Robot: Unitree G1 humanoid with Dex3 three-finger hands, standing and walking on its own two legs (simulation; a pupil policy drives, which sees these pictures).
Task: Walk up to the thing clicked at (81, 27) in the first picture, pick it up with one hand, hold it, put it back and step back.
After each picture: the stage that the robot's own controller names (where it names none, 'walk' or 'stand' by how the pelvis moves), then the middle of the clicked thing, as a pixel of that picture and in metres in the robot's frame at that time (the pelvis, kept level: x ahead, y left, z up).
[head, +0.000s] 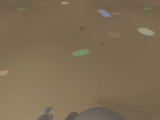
stand; (81, 28) +2.35 +0.30 -0.72
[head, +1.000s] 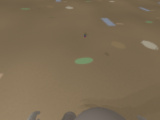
walk; (85, 35) +2.21 +0.11 -0.71
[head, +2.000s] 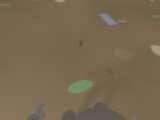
walk; (80, 42) +1.51 +0.15 -0.71
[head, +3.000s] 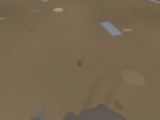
walk; (79, 62) +0.98 +0.15 -0.71
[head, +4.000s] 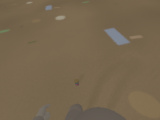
walk; (76, 82) +0.60 +0.25 -0.70
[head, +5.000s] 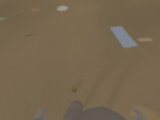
stand; (73, 89) +0.40 +0.23 -0.69
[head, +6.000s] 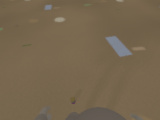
stand; (72, 100) +0.34 +0.21 -0.72
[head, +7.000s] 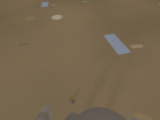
stand; (71, 100) +0.32 +0.21 -0.73
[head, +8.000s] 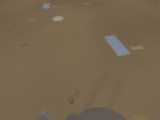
stand; (70, 100) +0.33 +0.23 -0.73
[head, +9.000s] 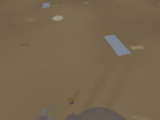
stand; (70, 100) +0.32 +0.23 -0.73
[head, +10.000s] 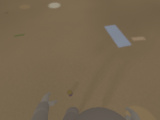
go down; (69, 93) +0.33 +0.23 -0.71
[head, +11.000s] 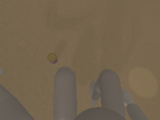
go down; (52, 58) +0.40 +0.27 -0.28
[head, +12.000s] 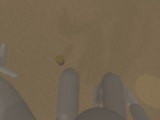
close in; (60, 60) +0.40 +0.26 -0.30
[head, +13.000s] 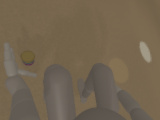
close in; (28, 58) +0.38 +0.29 -0.21
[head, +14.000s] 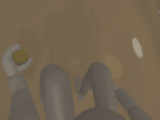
close; (21, 58) +0.37 +0.30 -0.22
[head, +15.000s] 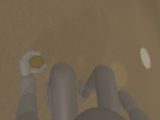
lift; (36, 62) +0.33 +0.27 -0.19
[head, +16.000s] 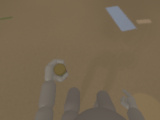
lift; (61, 72) +0.32 +0.19 +0.01
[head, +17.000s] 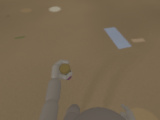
hold; (65, 72) +0.33 +0.18 +0.02
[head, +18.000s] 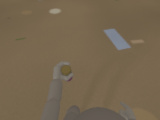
hold; (67, 73) +0.33 +0.17 +0.01
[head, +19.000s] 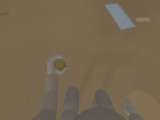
crouch; (61, 66) +0.37 +0.21 -0.05
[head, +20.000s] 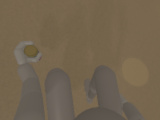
lower; (33, 53) +0.41 +0.30 -0.16
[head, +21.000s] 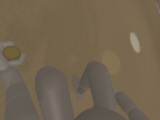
lower; (13, 55) +0.40 +0.31 -0.22
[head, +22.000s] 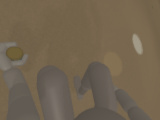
lower; (16, 55) +0.39 +0.31 -0.22
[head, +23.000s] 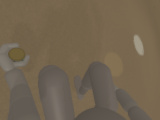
lower; (18, 56) +0.38 +0.31 -0.22
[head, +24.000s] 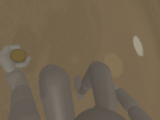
lower; (19, 57) +0.38 +0.30 -0.22
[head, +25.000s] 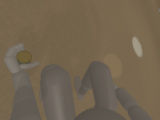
open; (24, 59) +0.38 +0.28 -0.22
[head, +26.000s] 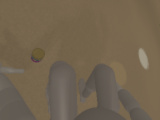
stand; (37, 55) +0.38 +0.27 -0.22
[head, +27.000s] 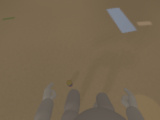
stand; (69, 83) +0.36 +0.21 -0.56
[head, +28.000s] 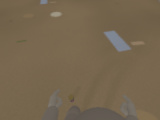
stand; (71, 98) +0.34 +0.21 -0.66
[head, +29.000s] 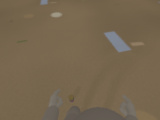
stand; (71, 98) +0.34 +0.20 -0.67
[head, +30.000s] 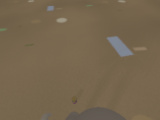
stand; (74, 100) +0.35 +0.20 -0.72
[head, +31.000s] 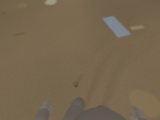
walk; (75, 84) +0.42 +0.20 -0.69
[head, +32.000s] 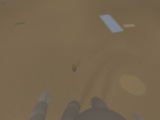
walk; (74, 68) +0.70 +0.19 -0.70
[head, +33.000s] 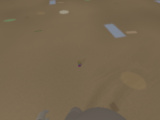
stand; (79, 63) +0.98 +0.23 -0.70
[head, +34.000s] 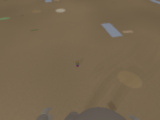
stand; (77, 63) +0.97 +0.22 -0.73
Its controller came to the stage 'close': yes
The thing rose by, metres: 0.72
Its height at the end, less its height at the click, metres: +0.00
